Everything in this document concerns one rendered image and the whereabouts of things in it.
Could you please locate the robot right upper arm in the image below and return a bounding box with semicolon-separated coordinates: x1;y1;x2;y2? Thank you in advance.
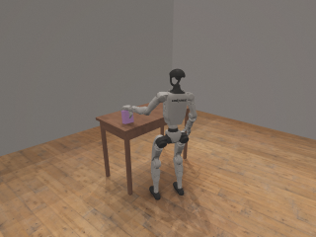
186;92;198;119

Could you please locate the right robot hand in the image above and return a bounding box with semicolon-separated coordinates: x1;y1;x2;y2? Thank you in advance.
183;127;192;136

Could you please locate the robot left upper arm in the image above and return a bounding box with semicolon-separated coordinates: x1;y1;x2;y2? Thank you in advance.
143;92;168;116

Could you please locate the right robot forearm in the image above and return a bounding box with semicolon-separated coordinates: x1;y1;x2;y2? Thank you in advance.
186;118;197;129

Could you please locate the sponge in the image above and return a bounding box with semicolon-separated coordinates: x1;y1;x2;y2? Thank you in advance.
121;110;134;124

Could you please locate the left robot hand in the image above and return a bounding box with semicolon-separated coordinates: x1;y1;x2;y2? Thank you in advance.
120;105;133;118

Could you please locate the left robot forearm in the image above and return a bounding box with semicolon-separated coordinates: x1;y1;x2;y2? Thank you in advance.
128;106;147;115

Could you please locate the humanoid robot torso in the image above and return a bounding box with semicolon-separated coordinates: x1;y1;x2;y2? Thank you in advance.
163;89;189;144

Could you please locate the left robot thigh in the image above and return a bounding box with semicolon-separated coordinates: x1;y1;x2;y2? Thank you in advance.
151;134;169;169

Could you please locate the table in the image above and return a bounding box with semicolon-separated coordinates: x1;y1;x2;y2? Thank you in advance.
96;102;190;196

